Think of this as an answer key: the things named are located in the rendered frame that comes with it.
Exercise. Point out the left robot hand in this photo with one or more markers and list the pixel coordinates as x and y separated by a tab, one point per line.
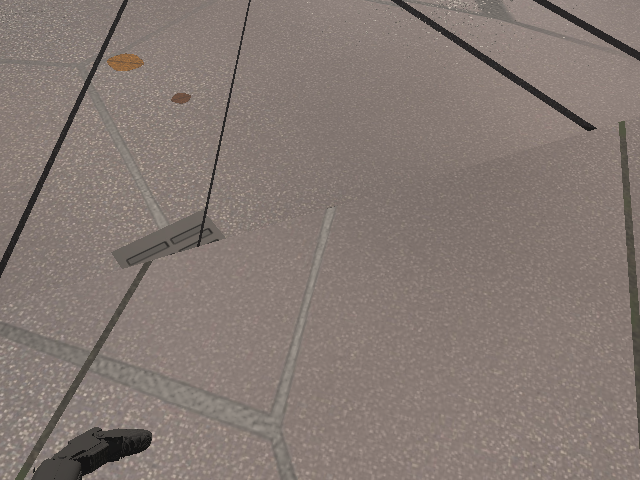
90	450

